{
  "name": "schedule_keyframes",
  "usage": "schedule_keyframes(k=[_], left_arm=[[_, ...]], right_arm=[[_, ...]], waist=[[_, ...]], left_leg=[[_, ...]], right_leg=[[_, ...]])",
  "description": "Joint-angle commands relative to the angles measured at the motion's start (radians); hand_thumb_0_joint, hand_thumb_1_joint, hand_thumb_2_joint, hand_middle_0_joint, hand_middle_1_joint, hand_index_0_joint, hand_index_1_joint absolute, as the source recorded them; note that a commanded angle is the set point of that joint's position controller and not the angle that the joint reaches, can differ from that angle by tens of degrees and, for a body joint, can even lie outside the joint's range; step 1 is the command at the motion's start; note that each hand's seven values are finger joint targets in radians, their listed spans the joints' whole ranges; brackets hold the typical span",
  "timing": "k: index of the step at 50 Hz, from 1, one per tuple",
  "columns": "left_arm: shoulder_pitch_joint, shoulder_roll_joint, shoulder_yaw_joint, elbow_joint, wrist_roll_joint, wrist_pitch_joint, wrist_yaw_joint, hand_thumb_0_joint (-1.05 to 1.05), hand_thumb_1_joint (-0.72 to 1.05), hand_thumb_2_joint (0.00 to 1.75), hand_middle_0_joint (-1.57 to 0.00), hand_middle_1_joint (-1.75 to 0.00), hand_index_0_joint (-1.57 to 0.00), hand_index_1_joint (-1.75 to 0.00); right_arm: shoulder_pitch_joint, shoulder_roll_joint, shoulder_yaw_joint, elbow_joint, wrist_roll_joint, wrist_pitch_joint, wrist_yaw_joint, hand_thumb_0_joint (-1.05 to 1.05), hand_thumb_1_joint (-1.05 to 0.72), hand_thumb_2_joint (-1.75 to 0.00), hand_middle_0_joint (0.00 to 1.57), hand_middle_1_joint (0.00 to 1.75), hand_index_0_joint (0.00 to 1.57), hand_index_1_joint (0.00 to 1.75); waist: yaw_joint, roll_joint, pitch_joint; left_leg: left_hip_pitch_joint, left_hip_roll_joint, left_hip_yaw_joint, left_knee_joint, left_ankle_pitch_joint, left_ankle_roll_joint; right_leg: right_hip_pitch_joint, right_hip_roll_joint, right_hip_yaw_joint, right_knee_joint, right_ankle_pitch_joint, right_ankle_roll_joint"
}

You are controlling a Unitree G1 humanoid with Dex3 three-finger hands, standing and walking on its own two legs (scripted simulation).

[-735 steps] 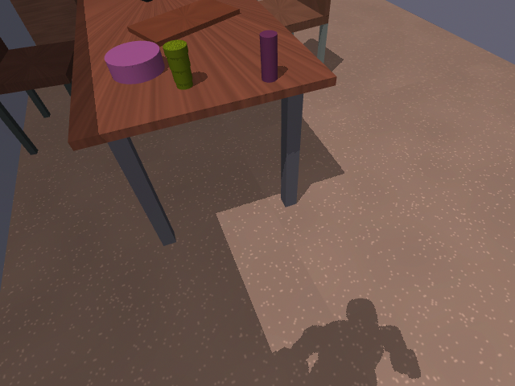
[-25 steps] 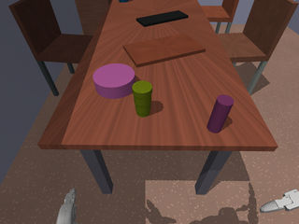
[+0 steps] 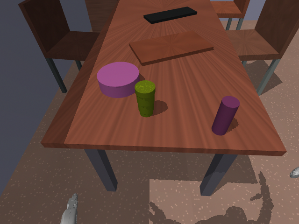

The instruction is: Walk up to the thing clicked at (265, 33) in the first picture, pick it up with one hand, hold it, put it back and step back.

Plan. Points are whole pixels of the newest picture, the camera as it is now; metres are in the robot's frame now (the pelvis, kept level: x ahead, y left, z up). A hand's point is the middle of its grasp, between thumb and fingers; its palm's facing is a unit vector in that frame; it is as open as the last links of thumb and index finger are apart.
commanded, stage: go down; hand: right
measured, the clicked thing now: (224, 116) +0.44 -0.21 +0.02
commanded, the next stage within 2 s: none
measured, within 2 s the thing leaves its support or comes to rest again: neither
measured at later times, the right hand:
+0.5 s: hand out of the picture +0.30 -0.35 +0.13, palm faces +0.19 +0.98 -0.02, open 17.5 cm
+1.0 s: hand out of the picture +0.33 -0.38 +0.14, palm faces +0.20 +0.98 -0.01, open 17.4 cm
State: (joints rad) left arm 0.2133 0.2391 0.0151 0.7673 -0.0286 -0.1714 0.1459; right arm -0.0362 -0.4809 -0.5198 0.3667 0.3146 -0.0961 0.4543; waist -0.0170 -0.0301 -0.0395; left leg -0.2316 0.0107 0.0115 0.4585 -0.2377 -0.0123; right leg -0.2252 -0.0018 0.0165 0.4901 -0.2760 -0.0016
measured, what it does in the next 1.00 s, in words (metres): stands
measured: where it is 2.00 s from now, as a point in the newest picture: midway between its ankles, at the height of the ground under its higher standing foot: outside the picture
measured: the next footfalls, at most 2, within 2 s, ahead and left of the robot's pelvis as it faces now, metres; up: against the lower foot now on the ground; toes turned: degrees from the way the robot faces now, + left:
none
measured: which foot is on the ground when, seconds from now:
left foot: down 0.00-1.00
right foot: down 0.00-1.00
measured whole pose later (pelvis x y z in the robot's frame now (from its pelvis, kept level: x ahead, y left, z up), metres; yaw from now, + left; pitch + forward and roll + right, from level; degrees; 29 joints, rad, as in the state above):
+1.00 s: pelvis +0.00 +0.00 -0.01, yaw -1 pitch +7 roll +2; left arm 0.21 0.25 -0.07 0.70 -0.01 -0.22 0.23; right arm -0.45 -0.78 -0.63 0.92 0.28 -0.12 0.61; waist 0.03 0.01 -0.08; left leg -0.42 0.00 0.03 0.57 -0.27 0.00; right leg -0.44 -0.01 0.04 0.64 -0.32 0.00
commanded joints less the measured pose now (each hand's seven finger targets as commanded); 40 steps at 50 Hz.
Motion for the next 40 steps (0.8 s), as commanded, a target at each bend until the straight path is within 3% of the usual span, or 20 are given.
schedule_keyframes(k=[1,6,7,8,9,10,11,12,14,16,19,20,21,22,28,30,33,34,37,40], left_arm=[[-0.163,0.165,0.047,-0.223,0.011,-0.078,0.027,0.0,-0.55,0.05,-0.05,-0.06,-0.05,-0.06],[-0.084,0.158,0.043,-0.206,0.009,-0.067,0.048,0.0,-0.55,0.05,-0.05,-0.06,-0.05,-0.06],[-0.065,0.131,0.016,-0.202,0.008,-0.066,0.049,0.0,-0.54,0.05,-0.05,-0.06,-0.05,-0.05],[-0.045,0.147,0.039,-0.193,0.007,-0.067,0.056,0.0,-0.55,0.05,-0.05,-0.05,-0.05,-0.05],[-0.028,0.162,0.041,-0.197,0.005,-0.071,0.059,0.0,-0.55,0.05,-0.05,-0.05,-0.05,-0.05],[-0.005,0.166,0.05,-0.15,0.006,-0.068,0.058,0.0,-0.54,0.05,-0.05,-0.05,-0.05,-0.05],[-0.001,0.185,0.063,-0.162,0.006,-0.069,0.061,0.0,-0.55,0.05,-0.05,-0.05,-0.05,-0.05],[0.009,0.145,0.021,-0.158,0.005,-0.069,0.058,0.0,-0.55,0.05,-0.05,-0.05,-0.05,-0.05],[-0.02,0.163,0.039,-0.166,0.006,-0.078,0.061,0.0,-0.55,0.05,-0.05,-0.05,-0.05,-0.06],[-0.033,0.122,-0.005,-0.159,0.006,-0.088,0.059,0.0,-0.55,0.05,-0.05,-0.05,-0.05,-0.06],[-0.075,0.122,-0.016,-0.157,0.011,-0.096,0.064,0.0,-0.55,0.05,-0.05,-0.06,-0.05,-0.06],[-0.08,0.167,0.022,-0.166,0.015,-0.1,0.071,0.0,-0.55,0.05,-0.05,-0.06,-0.05,-0.06],[-0.081,0.154,0.002,-0.153,0.018,-0.098,0.071,0.0,-0.54,0.05,-0.05,-0.06,-0.06,-0.06],[-0.08,0.187,0.029,-0.138,0.019,-0.099,0.077,0.0,-0.55,0.05,-0.05,-0.06,-0.05,-0.06],[-0.111,0.184,0.003,-0.221,0.014,-0.1,0.092,0.0,-0.54,0.05,-0.06,-0.06,-0.06,-0.06],[-0.088,0.141,-0.044,-0.197,0.012,-0.097,0.09,0.0,-0.54,0.05,-0.05,-0.06,-0.06,-0.05],[-0.073,0.158,-0.027,-0.198,0.016,-0.092,0.093,0.0,-0.55,0.05,-0.05,-0.05,-0.05,-0.05],[-0.056,0.184,0.002,-0.198,0.02,-0.091,0.097,0.0,-0.54,0.05,-0.05,-0.06,-0.06,-0.06],[-0.06,0.148,-0.038,-0.168,0.02,-0.095,0.09,0.0,-0.55,0.05,-0.05,-0.06,-0.05,-0.06],[-0.08,0.162,-0.024,-0.224,0.019,-0.102,0.094,0.0,-0.55,0.05,-0.06,-0.06,-0.05,-0.06]], right_arm=[[-0.292,-0.324,-0.122,-0.266,0.033,-0.077,-0.009,0.0,0.55,-0.07,0.03,0.06,0.04,0.06],[-0.315,-0.337,-0.121,-0.22,0.035,-0.063,-0.008,0.0,0.53,-0.06,0.04,0.05,0.05,0.05],[-0.317,-0.328,-0.112,-0.206,0.036,-0.056,-0.001,0.0,0.53,-0.06,0.04,0.05,0.05,0.05],[-0.332,-0.341,-0.117,-0.21,0.038,-0.051,0.008,0.0,0.54,-0.06,0.04,0.06,0.04,0.06],[-0.266,-0.334,-0.113,-0.069,0.036,-0.025,0.021,0.0,0.56,-0.06,0.04,0.06,0.04,0.06],[-0.327,-0.357,-0.111,-0.171,0.043,-0.029,0.035,0.0,0.55,-0.05,0.04,0.05,0.05,0.05],[-0.368,-0.39,-0.126,-0.132,0.041,-0.021,0.045,0.0,0.54,-0.06,0.04,0.05,0.05,0.05],[-0.375,-0.392,-0.131,-0.106,0.045,-0.014,0.057,0.0,0.56,-0.05,0.04,0.06,0.05,0.06],[-0.426,-0.43,-0.151,-0.092,0.043,-0.013,0.07,0.0,0.54,-0.06,0.04,0.06,0.04,0.05],[-0.448,-0.427,-0.146,-0.019,0.045,-0.016,0.08,0.0,0.57,-0.06,0.04,0.06,0.04,0.06],[-0.466,-0.444,-0.146,0.067,0.039,-0.026,0.093,0.0,0.56,-0.06,0.04,0.06,0.04,0.06],[-0.503,-0.472,-0.151,0.043,0.034,-0.033,0.099,0.0,0.57,-0.07,0.03,0.06,0.04,0.06],[-0.523,-0.483,-0.148,0.072,0.031,-0.036,0.105,0.0,0.55,-0.06,0.04,0.06,0.04,0.06],[-0.539,-0.505,-0.158,0.07,0.028,-0.041,0.106,0.0,0.55,-0.06,0.04,0.06,0.04,0.06],[-0.599,-0.585,-0.187,0.186,0.018,-0.064,0.118,0.0,0.53,-0.06,0.04,0.05,0.04,0.05],[-0.567,-0.576,-0.178,0.3,0.019,-0.059,0.13,0.0,0.54,-0.06,0.04,0.05,0.05,0.05],[-0.599,-0.611,-0.172,0.315,0.002,-0.06,0.137,0.0,0.51,-0.05,0.05,0.05,0.05,0.05],[-0.66,-0.65,-0.176,0.237,-0.007,-0.068,0.137,0.0,0.53,-0.06,0.04,0.05,0.05,0.05],[-0.649,-0.629,-0.157,0.315,-0.006,-0.069,0.143,0.0,0.51,-0.06,0.05,0.05,0.05,0.05],[-0.718,-0.678,-0.186,0.273,-0.001,-0.085,0.143,0.0,0.51,-0.06,0.05,0.05,0.05,0.05]], waist=[[-0.03,-0.038,-0.207],[-0.013,-0.08,-0.194],[-0.007,-0.084,-0.178],[0.003,-0.09,-0.185],[0.017,-0.076,-0.145],[0.01,-0.14,-0.139],[0.032,-0.13,-0.161],[0.018,-0.123,-0.141],[0.02,-0.121,-0.156],[0.023,-0.098,-0.138],[0.017,-0.075,-0.178],[0.024,-0.095,-0.214],[0.026,-0.094,-0.225],[0.019,-0.093,-0.234],[0.011,-0.032,-0.289],[0.005,-0.043,-0.245],[0.011,-0.087,-0.259],[0.023,-0.113,-0.277],[0.028,-0.104,-0.219],[0.037,-0.116,-0.281]], left_leg=[[0.075,-0.024,0.039,-0.023,0.194,0.024],[0.061,-0.021,0.033,-0.022,0.203,0.025],[0.055,-0.021,0.031,-0.024,0.198,0.025],[0.045,-0.022,0.033,-0.021,0.209,0.026],[0.025,-0.024,0.034,-0.024,0.211,0.024],[0.013,-0.021,0.033,-0.02,0.206,0.027],[0.002,-0.022,0.032,-0.021,0.216,0.027],[-0.001,-0.021,0.034,-0.022,0.217,0.025],[0.003,-0.017,0.029,-0.018,0.221,0.024],[-0.01,-0.021,0.031,-0.013,0.208,0.022],[-0.023,-0.022,0.027,0.008,0.223,0.021],[-0.023,-0.021,0.025,0.015,0.223,0.023],[-0.02,-0.019,0.021,0.015,0.228,0.022],[-0.029,-0.019,0.022,0.022,0.215,0.025],[0.009,-0.01,0.011,0.029,0.214,0.02],[-0.016,-0.017,0.019,0.033,0.195,0.023],[-0.037,-0.015,0.014,0.035,0.183,0.028],[-0.032,-0.011,0.006,0.034,0.189,0.028],[-0.061,-0.018,0.009,0.035,0.159,0.027],[-0.063,-0.025,0.013,0.046,0.168,0.03]], right_leg=[[0.06,-0.01,0.028,-0.059,0.28,-0.004],[0.062,-0.006,0.022,-0.049,0.306,-0.002],[0.057,-0.003,0.018,-0.051,0.288,-0.004],[0.073,-0.005,0.02,-0.048,0.303,-0.005],[0.05,-0.006,0.019,-0.045,0.31,-0.006],[0.055,-0.005,0.019,-0.05,0.309,0.0],[0.069,-0.005,0.02,-0.043,0.318,-0.005],[0.052,-0.005,0.022,-0.036,0.32,-0.006],[0.035,-0.001,0.021,-0.035,0.287,-0.009],[0.018,-0.005,0.025,-0.025,0.279,-0.011],[0.006,-0.006,0.027,0.003,0.311,-0.013],[0.02,-0.007,0.029,0.006,0.313,-0.011],[0.01,-0.002,0.027,0.012,0.305,-0.014],[0.009,-0.003,0.03,0.012,0.293,-0.014],[-0.028,0.01,0.028,0.027,0.252,-0.024],[-0.058,0.005,0.029,0.024,0.247,-0.022],[-0.065,0.006,0.024,0.025,0.236,-0.02],[-0.052,0.01,0.021,0.026,0.228,-0.02],[-0.093,0.008,0.022,0.028,0.19,-0.022],[-0.069,0.001,0.027,0.041,0.217,-0.019]])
